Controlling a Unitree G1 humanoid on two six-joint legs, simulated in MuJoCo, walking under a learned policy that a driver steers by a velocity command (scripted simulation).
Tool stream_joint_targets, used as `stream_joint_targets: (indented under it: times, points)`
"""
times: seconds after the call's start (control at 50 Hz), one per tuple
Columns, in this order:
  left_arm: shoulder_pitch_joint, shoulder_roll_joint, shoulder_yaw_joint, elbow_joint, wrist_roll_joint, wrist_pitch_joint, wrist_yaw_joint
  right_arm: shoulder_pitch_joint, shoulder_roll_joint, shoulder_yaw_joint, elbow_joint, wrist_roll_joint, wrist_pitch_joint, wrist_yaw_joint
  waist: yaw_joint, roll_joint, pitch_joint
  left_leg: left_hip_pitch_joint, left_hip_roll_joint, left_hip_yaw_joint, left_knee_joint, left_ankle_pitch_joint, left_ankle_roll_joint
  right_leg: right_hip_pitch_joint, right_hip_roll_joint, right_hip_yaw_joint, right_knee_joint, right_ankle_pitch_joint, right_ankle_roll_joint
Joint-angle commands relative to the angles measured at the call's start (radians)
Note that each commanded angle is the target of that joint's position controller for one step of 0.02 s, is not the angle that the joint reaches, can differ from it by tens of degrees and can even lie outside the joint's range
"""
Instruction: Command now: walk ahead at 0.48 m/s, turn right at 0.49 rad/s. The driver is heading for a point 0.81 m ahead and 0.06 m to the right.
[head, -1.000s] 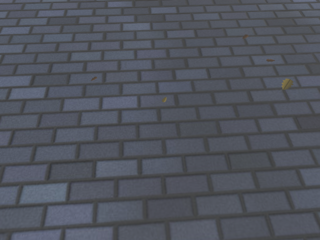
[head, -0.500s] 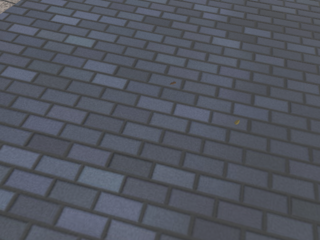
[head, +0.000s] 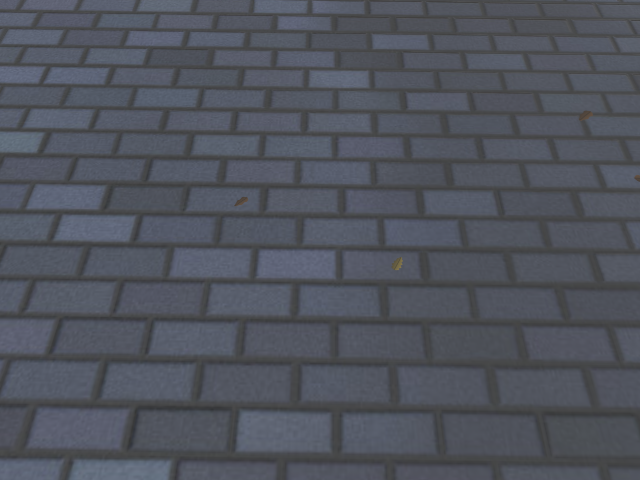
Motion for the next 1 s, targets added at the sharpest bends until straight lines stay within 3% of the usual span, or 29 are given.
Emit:
stream_joint_targets:
  times: [0.02,0.06,0.1,0.16,0.22,0.3,0.34,0.38,0.4,0.42,0.44,0.46,0.48,0.5,0.52,0.56,0.58,0.64,0.7,0.76,0.82,0.88,0.9,0.92,0.94,0.96,0.98,1.0]
  points:
    - [0.099,0.111,0.035,-0.009,-0.009,-0.012,0.016,-0.023,-0.140,-0.028,-0.109,-0.017,-0.014,0.003,-0.004,0.050,-0.027,-0.319,0.093,-0.076,0.005,0.057,-0.021,0.227,-0.307,0.469,-0.351,0.139,-0.166]
    - [0.106,0.116,0.034,-0.006,-0.011,-0.031,0.013,0.008,-0.114,-0.022,-0.110,-0.030,0.024,0.009,-0.027,0.010,-0.044,-0.270,0.106,-0.055,-0.067,0.052,-0.054,0.160,-0.270,0.397,-0.366,0.258,-0.167]
    - [0.127,0.133,0.040,0.003,-0.014,-0.040,0.013,-0.042,-0.105,-0.020,-0.133,-0.030,0.038,0.012,-0.021,-0.004,-0.036,-0.297,0.115,-0.031,-0.158,0.107,-0.081,0.135,-0.233,0.353,-0.383,0.262,-0.156]
    - [0.188,0.140,0.044,0.016,-0.017,-0.038,0.018,-0.185,-0.109,-0.022,-0.184,-0.026,0.040,0.016,0.028,-0.033,-0.011,-0.384,0.114,-0.012,-0.319,0.248,-0.106,0.176,-0.203,0.355,-0.393,0.255,-0.113]
    - [0.251,0.144,0.048,0.028,-0.018,-0.033,0.022,-0.282,-0.105,-0.019,-0.214,-0.020,0.037,0.020,0.076,-0.053,-0.026,-0.418,0.089,-0.014,-0.447,0.344,-0.108,0.268,-0.195,0.370,-0.353,0.311,-0.077]
    - [0.304,0.148,0.050,0.033,-0.004,-0.028,0.033,-0.397,-0.107,-0.011,-0.259,-0.011,0.024,0.026,0.116,-0.068,-0.026,-0.422,0.043,-0.011,-0.580,0.345,-0.092,0.371,-0.214,0.416,-0.286,0.434,-0.075]
    - [0.286,0.161,0.054,0.023,0.002,-0.029,0.043,-0.396,-0.122,-0.012,-0.270,-0.007,0.016,0.025,0.100,-0.078,-0.030,-0.349,0.027,-0.031,-0.655,0.321,-0.072,0.388,-0.237,0.452,-0.253,0.471,-0.058]
    - [0.214,0.180,0.057,0.005,0.005,-0.033,0.047,-0.264,-0.156,-0.025,-0.230,-0.002,0.008,0.016,0.028,-0.088,-0.067,-0.134,-0.007,-0.029,-0.727,0.255,-0.038,0.344,-0.236,0.447,-0.175,0.593,-0.017]
    - [0.204,0.181,0.055,0.007,0.004,-0.038,0.040,-0.141,-0.182,-0.038,-0.189,-0.002,0.000,0.005,-0.023,-0.065,-0.130,0.021,-0.027,-0.014,-0.760,0.244,-0.015,0.336,-0.206,0.421,-0.043,0.686,0.004]
    - [0.204,0.162,0.048,0.010,-0.005,-0.047,0.030,-0.002,-0.212,-0.050,-0.158,-0.012,-0.013,-0.009,-0.092,-0.021,-0.215,0.230,0.038,-0.057,-0.794,0.248,0.019,0.258,-0.151,0.370,0.155,0.605,0.026]
    - [0.247,0.069,0.022,-0.012,-0.006,-0.058,0.029,0.152,-0.273,-0.065,-0.153,-0.033,-0.018,-0.026,-0.119,0.112,-0.360,0.440,0.299,-0.335,-0.801,0.064,0.067,0.132,-0.095,0.283,0.437,0.187,0.037]
    - [0.383,0.041,0.017,-0.022,-0.026,-0.053,0.024,0.109,-0.335,-0.088,-0.138,-0.024,0.001,-0.024,-0.020,0.377,-0.433,0.565,0.459,-0.832,-0.956,0.010,0.205,-0.129,0.045,0.195,0.663,-0.338,0.071]
    - [0.340,0.113,0.021,0.024,0.009,-0.036,0.035,0.016,-0.228,-0.076,-0.160,-0.011,0.009,-0.012,-0.006,0.123,-0.263,0.427,0.417,-0.769,-0.974,-0.116,0.194,-0.225,-0.053,0.216,0.725,-0.257,0.063]
    - [0.238,0.114,0.022,0.014,0.016,-0.035,0.025,-0.037,-0.156,-0.059,-0.165,-0.003,0.006,-0.005,-0.017,0.021,-0.155,0.299,0.362,-0.597,-0.983,-0.057,0.178,-0.208,-0.076,0.208,0.700,-0.170,0.067]
    - [0.191,0.096,0.018,0.000,0.014,-0.035,0.018,-0.056,-0.124,-0.050,-0.151,-0.009,0.003,0.000,-0.003,-0.003,-0.096,0.213,0.313,-0.475,-1.003,0.077,0.157,-0.193,-0.101,0.199,0.652,-0.136,0.071]
    - [0.176,0.073,0.012,-0.007,0.025,-0.019,0.003,-0.030,-0.124,-0.048,-0.112,-0.004,-0.012,0.001,0.019,0.086,-0.069,0.141,0.246,-0.325,-1.023,0.256,0.132,-0.151,-0.126,0.185,0.583,-0.127,0.079]
    - [0.176,0.068,0.010,-0.004,0.028,-0.013,0.000,-0.006,-0.121,-0.048,-0.095,0.002,-0.022,0.006,0.022,0.096,-0.073,0.142,0.236,-0.295,-1.026,0.340,0.137,-0.146,-0.123,0.183,0.568,-0.126,0.083]
    - [0.109,0.054,0.003,-0.022,0.033,-0.007,-0.008,0.037,-0.127,-0.052,-0.060,0.013,-0.040,0.012,0.023,0.093,-0.062,0.162,0.232,-0.221,-1.062,0.422,0.156,-0.218,-0.131,0.165,0.506,-0.084,0.096]
    - [-0.033,0.033,-0.014,-0.066,0.034,-0.011,-0.017,0.068,-0.119,-0.051,-0.030,0.016,-0.032,0.012,0.006,0.085,-0.027,0.159,0.206,-0.149,-1.106,0.431,0.152,-0.268,-0.173,0.101,0.355,0.021,0.119]
    - [-0.159,-0.003,-0.038,-0.099,0.026,-0.019,-0.024,0.110,-0.125,-0.052,0.000,0.020,-0.028,0.014,-0.026,0.089,-0.015,0.140,0.174,-0.082,-1.107,0.492,0.133,-0.193,-0.180,0.031,0.158,0.120,0.127]
    - [-0.219,0.009,-0.041,-0.114,0.018,-0.024,-0.019,0.162,-0.148,-0.058,0.031,0.016,-0.023,0.012,-0.044,0.091,-0.013,0.190,0.205,-0.084,-1.078,0.545,0.125,-0.140,-0.165,0.005,0.059,0.128,0.109]
    - [-0.209,0.029,-0.033,-0.116,0.021,-0.032,-0.007,0.174,-0.157,-0.060,0.056,0.013,-0.012,0.004,-0.021,0.084,-0.009,0.243,0.236,-0.112,-0.995,0.672,0.114,-0.064,-0.141,0.007,-0.011,0.055,0.075]
    - [-0.140,0.041,-0.026,-0.093,0.025,-0.039,0.000,0.167,-0.164,-0.062,0.061,0.014,-0.008,0.002,0.014,0.077,-0.039,0.248,0.225,-0.108,-0.908,0.775,0.103,0.031,-0.117,0.005,-0.056,0.034,0.062]
    - [-0.003,0.063,-0.013,-0.045,0.034,-0.051,0.010,0.162,-0.159,-0.059,0.065,0.019,-0.005,0.002,0.074,0.038,-0.111,0.208,0.183,-0.075,-0.744,0.806,0.085,0.216,-0.104,0.006,-0.122,0.058,0.039]
    - [0.166,0.126,0.009,-0.007,0.053,-0.062,0.025,0.143,-0.133,-0.050,0.038,0.027,-0.009,0.004,0.144,-0.027,-0.225,0.049,0.134,-0.044,-0.511,0.599,0.064,0.463,-0.252,0.159,-0.142,-0.016,-0.003]
    - [0.245,0.227,0.034,-0.003,0.069,-0.057,0.036,0.227,-0.004,-0.021,-0.002,0.051,-0.009,0.006,0.121,-0.230,-0.363,-0.285,-0.010,0.041,-0.169,-0.035,0.020,0.750,-0.567,0.572,-0.194,-0.078,-0.103]
    - [0.232,0.193,0.036,0.001,0.026,-0.041,0.035,0.211,-0.122,-0.053,0.022,0.028,0.005,-0.008,0.128,-0.150,-0.351,-0.366,-0.020,-0.039,-0.041,-0.159,0.031,0.653,-0.589,0.699,-0.278,-0.156,-0.134]
    - [0.138,0.122,0.017,-0.008,0.015,-0.039,0.033,0.142,-0.137,-0.064,0.012,0.021,0.010,-0.006,0.085,-0.087,-0.190,-0.391,0.035,-0.074,-0.032,-0.075,0.040,0.522,-0.530,0.546,-0.308,-0.175,-0.103]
